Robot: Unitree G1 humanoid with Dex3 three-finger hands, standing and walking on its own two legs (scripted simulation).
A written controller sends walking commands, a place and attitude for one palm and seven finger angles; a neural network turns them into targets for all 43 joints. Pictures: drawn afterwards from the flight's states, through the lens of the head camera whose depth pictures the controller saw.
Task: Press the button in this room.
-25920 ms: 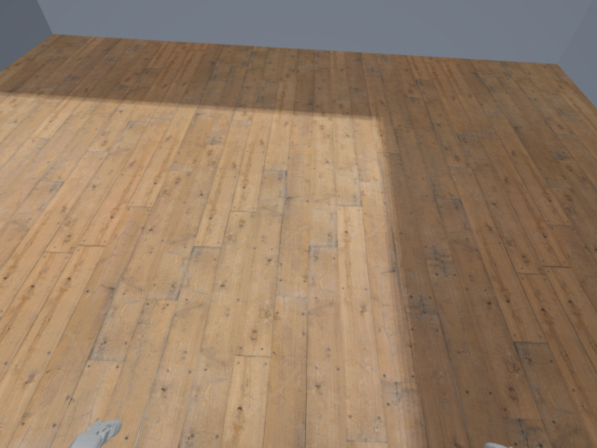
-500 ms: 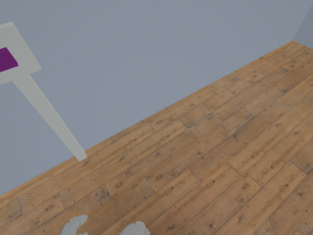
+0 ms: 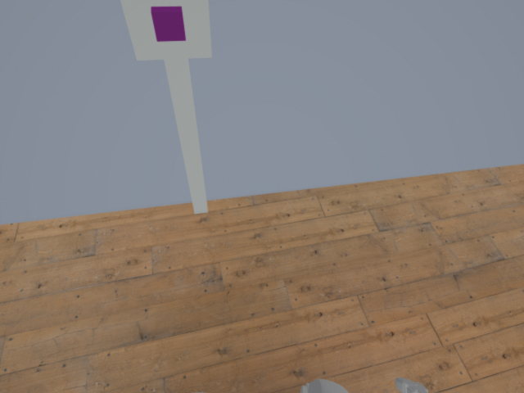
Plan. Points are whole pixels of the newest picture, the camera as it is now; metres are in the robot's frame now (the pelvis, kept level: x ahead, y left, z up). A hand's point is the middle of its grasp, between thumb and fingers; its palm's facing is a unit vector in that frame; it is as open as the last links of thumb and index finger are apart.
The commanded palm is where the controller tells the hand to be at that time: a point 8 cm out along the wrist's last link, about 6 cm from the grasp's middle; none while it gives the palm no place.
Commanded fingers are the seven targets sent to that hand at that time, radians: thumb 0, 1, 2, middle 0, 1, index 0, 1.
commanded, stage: turn to face it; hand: left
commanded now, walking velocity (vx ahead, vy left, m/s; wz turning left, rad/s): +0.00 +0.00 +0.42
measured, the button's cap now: (169, 23) +0.81 +0.28 +0.10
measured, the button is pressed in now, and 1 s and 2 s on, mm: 0 0 0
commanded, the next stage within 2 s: take the last steps up to it in 0.36 s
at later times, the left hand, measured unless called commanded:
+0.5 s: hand out of the picture +0.04 +0.15 -0.14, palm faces +0.20 -0.94 -0.27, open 7.4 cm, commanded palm none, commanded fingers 0.00 0.90 0.90 -0.20 -0.30 -0.20 -0.30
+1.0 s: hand out of the picture +0.03 +0.19 -0.17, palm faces +0.23 -0.96 -0.15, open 7.4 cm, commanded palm none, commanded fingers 0.00 0.90 0.90 -0.20 -0.30 -0.20 -0.30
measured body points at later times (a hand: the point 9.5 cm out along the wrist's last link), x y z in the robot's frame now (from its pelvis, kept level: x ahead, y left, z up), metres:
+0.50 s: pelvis +0.01 -0.04 +0.01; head +0.04 -0.07 +0.46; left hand +0.03 +0.20 -0.12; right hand +0.11 -0.29 -0.16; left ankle -0.07 +0.10 -0.65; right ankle +0.02 -0.13 -0.73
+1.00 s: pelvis +0.07 +0.00 +0.01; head +0.07 +0.03 +0.46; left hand +0.02 +0.24 -0.16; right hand +0.07 -0.22 -0.13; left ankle -0.03 +0.09 -0.73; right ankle +0.15 -0.14 -0.64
